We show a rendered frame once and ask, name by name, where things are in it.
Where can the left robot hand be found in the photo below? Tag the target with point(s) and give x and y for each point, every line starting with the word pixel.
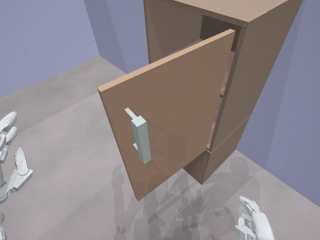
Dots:
pixel 22 174

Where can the handle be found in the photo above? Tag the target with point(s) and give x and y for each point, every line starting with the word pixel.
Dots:
pixel 140 130

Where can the cupboard door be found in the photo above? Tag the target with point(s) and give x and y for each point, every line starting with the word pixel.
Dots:
pixel 177 96

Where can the right robot hand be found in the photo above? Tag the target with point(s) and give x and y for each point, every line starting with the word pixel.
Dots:
pixel 257 226

